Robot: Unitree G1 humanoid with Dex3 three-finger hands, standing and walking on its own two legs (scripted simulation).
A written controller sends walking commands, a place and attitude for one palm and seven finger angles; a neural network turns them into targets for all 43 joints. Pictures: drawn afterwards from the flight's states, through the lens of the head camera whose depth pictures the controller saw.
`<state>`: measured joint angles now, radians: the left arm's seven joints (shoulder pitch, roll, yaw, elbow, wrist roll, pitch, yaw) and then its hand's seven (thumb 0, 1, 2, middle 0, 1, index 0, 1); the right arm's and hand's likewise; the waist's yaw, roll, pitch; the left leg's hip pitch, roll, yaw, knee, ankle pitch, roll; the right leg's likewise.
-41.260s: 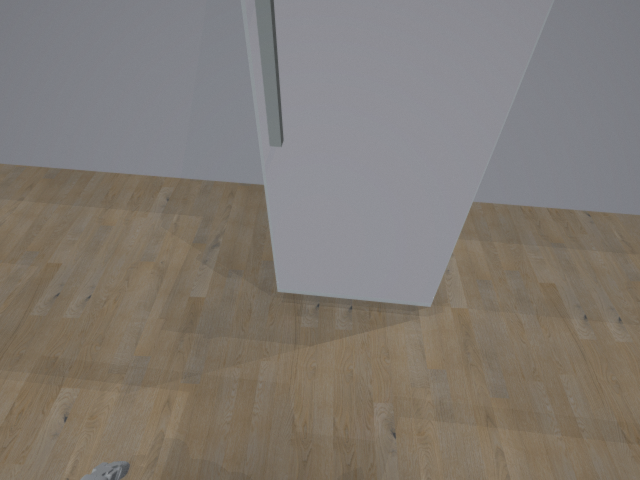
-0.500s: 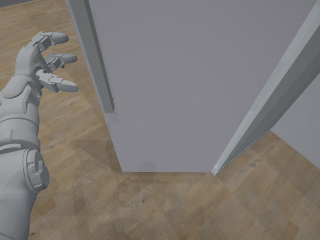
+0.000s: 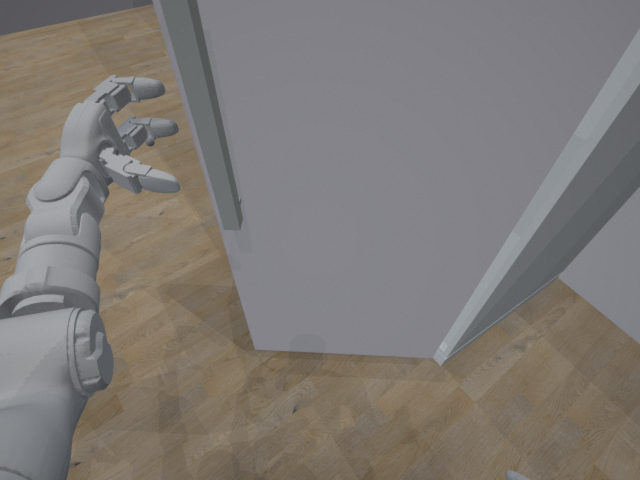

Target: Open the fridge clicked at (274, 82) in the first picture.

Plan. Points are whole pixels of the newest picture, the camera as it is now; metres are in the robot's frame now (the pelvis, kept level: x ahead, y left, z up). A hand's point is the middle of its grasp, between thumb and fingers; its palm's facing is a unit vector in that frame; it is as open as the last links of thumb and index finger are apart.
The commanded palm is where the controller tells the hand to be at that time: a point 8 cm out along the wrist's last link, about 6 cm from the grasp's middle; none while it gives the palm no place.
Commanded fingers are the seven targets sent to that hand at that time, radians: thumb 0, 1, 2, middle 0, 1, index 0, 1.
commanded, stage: move the hooked fingers beside the handle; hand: left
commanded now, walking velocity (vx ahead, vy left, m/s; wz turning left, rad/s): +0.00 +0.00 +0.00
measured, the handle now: (213, 119) +0.53 +0.13 +0.17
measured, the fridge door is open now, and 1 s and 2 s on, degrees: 54 54 53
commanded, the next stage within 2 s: feel for the door with the fingertips in 0.10 s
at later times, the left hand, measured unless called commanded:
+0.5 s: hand (169, 145) +0.46 +0.17 +0.18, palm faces -0.09 -1.00 +0.02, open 14.0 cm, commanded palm +0.44 +0.23 +0.18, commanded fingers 0.00 -0.50 0.30 -0.30 -1.20 -0.30 -1.20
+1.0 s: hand (178, 135) +0.48 +0.16 +0.19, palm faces -0.07 -1.00 -0.01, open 14.0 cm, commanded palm +0.46 +0.22 +0.18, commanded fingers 0.00 -0.50 0.30 -0.30 -1.20 -0.30 -1.20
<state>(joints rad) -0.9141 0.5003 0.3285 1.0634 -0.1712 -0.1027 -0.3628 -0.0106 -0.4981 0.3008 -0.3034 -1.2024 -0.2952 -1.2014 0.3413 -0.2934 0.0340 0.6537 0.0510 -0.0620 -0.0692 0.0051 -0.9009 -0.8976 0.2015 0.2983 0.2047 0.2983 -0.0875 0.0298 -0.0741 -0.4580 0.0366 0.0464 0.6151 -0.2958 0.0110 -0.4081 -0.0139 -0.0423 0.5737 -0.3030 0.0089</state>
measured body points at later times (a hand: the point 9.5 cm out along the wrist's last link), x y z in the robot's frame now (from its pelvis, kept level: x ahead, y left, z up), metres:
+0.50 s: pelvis +0.00 +0.00 +0.00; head +0.03 -0.01 +0.45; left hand +0.46 +0.22 +0.19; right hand +0.05 -0.28 -0.12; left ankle +0.00 +0.11 -0.73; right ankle -0.01 -0.13 -0.73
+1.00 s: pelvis -0.01 +0.00 +0.00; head +0.03 -0.01 +0.45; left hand +0.47 +0.22 +0.19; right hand +0.04 -0.28 -0.12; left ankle +0.00 +0.11 -0.73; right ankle -0.01 -0.13 -0.73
